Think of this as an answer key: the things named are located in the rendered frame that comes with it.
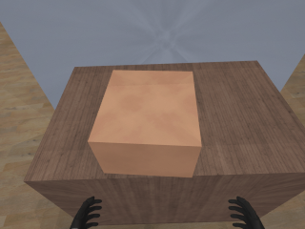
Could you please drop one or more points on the carton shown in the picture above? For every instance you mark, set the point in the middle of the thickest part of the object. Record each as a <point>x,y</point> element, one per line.
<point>147,125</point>

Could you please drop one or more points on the pedestal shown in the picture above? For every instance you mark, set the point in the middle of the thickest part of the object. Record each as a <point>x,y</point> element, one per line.
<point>252,146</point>

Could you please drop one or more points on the robot left hand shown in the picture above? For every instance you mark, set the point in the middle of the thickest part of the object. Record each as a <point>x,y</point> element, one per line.
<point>82,216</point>

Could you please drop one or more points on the robot right hand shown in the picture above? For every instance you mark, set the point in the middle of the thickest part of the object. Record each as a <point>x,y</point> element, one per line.
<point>250,217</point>

